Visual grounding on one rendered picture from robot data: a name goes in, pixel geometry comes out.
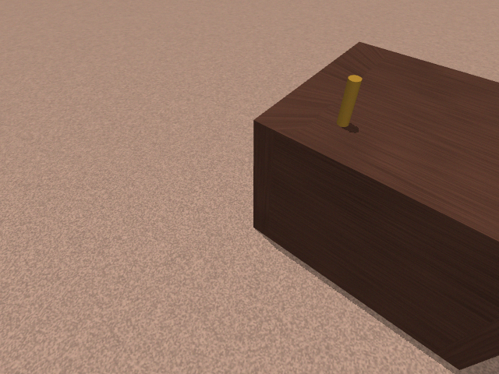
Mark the can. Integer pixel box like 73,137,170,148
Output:
337,75,362,127

